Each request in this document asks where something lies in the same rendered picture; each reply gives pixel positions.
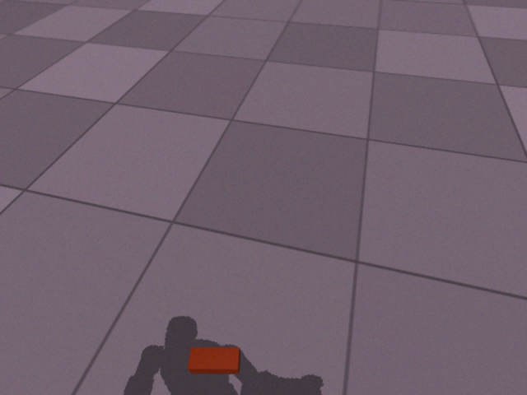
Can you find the carton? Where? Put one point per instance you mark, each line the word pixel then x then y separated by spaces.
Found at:
pixel 214 361

